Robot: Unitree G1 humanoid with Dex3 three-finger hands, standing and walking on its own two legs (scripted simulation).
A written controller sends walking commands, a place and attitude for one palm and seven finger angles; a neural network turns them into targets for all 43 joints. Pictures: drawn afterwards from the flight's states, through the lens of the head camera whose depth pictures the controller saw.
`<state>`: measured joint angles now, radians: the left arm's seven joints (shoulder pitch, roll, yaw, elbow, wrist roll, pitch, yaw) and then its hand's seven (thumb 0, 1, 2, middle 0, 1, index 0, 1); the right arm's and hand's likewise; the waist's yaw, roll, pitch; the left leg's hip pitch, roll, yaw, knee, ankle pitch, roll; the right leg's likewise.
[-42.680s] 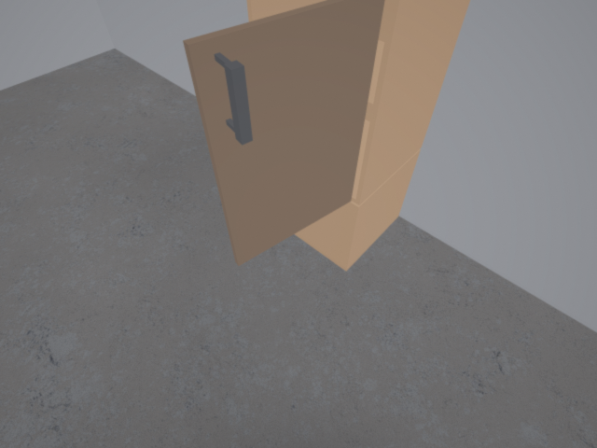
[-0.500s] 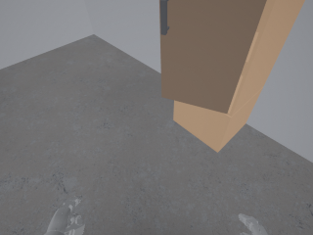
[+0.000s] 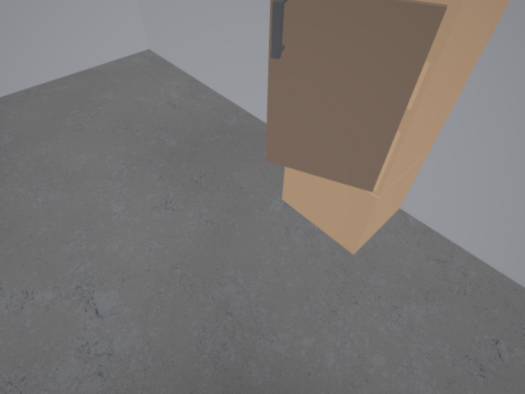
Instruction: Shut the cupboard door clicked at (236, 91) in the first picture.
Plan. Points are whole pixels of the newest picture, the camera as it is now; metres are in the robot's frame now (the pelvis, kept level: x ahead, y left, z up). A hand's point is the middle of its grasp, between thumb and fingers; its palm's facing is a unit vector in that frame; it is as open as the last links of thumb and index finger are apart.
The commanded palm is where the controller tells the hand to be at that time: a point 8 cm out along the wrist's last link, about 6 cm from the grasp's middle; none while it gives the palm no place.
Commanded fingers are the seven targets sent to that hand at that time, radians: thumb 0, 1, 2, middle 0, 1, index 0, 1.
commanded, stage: let the arm hang, fingers relaxed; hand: left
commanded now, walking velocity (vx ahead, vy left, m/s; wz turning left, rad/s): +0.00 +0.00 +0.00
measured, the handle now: (280, 27) +0.93 +0.00 +0.15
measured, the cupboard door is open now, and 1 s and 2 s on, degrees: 24 24 24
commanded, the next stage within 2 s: look to check the result in 0.40 s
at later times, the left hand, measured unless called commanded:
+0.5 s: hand out of the picture -0.01 +0.18 -0.18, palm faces +0.02 -0.98 -0.18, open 7.4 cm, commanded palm none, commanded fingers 0.00 0.90 0.90 -0.20 -0.30 -0.20 -0.30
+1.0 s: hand out of the picture +0.07 +0.20 -0.17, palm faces +0.00 -0.97 -0.24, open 7.4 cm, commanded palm none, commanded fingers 0.00 0.90 0.90 -0.20 -0.30 -0.20 -0.30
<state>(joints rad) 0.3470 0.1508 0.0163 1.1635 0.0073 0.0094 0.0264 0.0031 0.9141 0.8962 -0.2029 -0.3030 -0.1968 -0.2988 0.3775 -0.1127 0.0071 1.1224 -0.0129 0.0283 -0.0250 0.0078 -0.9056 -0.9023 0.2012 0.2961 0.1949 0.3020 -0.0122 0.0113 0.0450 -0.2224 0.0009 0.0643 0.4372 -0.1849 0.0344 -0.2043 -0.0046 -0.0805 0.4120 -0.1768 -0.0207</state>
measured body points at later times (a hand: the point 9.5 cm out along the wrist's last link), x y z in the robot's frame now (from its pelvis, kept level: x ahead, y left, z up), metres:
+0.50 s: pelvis +0.01 +0.01 +0.00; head +0.02 +0.01 +0.45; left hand -0.01 +0.23 -0.16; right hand -0.01 -0.21 -0.16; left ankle +0.04 +0.10 -0.74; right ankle +0.03 -0.11 -0.74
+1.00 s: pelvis +0.03 +0.01 +0.01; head +0.04 +0.00 +0.45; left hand +0.07 +0.26 -0.15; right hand +0.05 -0.24 -0.15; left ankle +0.04 +0.10 -0.74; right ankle +0.03 -0.11 -0.74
